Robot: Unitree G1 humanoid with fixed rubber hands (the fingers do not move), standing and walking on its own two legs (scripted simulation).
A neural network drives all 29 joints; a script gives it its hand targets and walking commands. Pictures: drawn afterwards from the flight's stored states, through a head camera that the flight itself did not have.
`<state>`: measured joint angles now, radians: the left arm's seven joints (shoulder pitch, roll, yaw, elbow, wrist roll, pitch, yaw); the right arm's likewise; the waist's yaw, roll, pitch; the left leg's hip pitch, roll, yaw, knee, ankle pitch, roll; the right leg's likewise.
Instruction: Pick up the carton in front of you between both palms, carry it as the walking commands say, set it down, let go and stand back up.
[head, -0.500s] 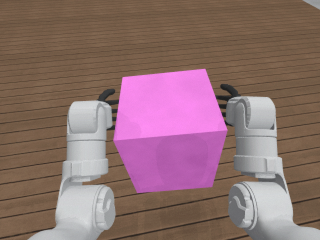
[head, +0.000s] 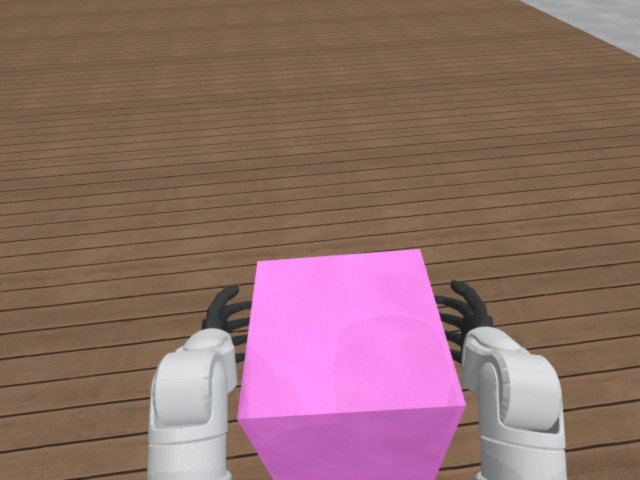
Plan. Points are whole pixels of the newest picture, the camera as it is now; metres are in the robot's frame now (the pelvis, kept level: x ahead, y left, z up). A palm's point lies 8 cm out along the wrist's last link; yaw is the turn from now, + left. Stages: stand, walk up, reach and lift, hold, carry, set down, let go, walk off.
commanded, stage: carry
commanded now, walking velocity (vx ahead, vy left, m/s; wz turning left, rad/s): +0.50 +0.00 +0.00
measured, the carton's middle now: (347, 374) +0.28 -0.01 +0.00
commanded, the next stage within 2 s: none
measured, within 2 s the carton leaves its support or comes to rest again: neither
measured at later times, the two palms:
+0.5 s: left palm (229, 204) +0.57 +0.19 +0.06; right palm (399, 202) +0.55 -0.10 +0.07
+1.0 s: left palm (249, 149) +0.73 +0.18 +0.07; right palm (395, 142) +0.73 -0.12 +0.08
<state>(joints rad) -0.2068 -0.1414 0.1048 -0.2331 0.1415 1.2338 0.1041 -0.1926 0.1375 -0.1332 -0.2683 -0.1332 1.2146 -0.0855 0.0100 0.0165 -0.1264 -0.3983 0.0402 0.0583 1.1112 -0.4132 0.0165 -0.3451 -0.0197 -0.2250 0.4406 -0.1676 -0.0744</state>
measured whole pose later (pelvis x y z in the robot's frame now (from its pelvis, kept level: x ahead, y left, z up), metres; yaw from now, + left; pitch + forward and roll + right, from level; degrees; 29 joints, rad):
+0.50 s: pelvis +0.30 +0.06 +0.00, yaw -3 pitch +4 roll +0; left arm -0.18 -0.12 0.13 -0.21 0.13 1.26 0.10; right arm -0.18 0.14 -0.10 -0.19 -0.14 1.20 -0.09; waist -0.01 -0.03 -0.11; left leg -0.38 0.07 0.25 0.45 -0.14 0.06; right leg -0.44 -0.07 -0.08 1.05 -0.44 0.03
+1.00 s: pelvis +0.46 +0.03 +0.00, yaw -1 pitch +4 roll -1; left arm -0.17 -0.13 0.11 -0.20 0.15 1.21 0.09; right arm -0.19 0.14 -0.11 -0.21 -0.15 1.19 -0.09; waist 0.01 0.02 -0.17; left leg -0.16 0.09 0.18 0.52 -0.39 -0.04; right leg -0.35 -0.06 -0.22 0.55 -0.25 -0.03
